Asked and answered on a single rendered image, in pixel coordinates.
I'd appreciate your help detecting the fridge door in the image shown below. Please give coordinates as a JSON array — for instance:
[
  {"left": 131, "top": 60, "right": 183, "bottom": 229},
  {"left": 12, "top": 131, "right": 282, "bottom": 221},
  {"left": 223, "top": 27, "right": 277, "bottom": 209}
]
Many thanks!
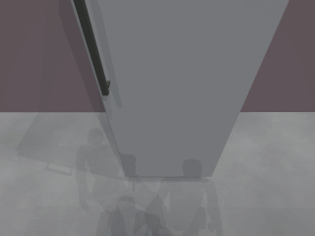
[{"left": 71, "top": 0, "right": 289, "bottom": 177}]

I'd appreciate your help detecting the handle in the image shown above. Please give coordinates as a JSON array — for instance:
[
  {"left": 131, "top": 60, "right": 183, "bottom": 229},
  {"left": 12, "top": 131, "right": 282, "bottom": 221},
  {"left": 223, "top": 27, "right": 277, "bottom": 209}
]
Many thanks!
[{"left": 73, "top": 0, "right": 110, "bottom": 95}]

